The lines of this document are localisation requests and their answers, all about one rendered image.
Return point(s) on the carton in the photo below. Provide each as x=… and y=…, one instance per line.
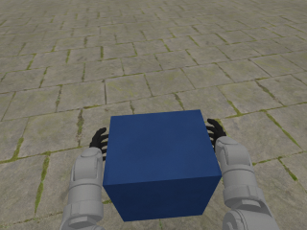
x=160, y=165

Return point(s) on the right robot forearm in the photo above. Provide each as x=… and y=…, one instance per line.
x=240, y=185

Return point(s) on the right robot upper arm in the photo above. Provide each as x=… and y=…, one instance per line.
x=237, y=219

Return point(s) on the robot left hand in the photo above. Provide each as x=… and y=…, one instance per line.
x=97, y=139

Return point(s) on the robot right hand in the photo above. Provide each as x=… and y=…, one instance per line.
x=217, y=131

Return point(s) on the left robot forearm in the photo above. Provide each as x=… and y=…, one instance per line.
x=84, y=205

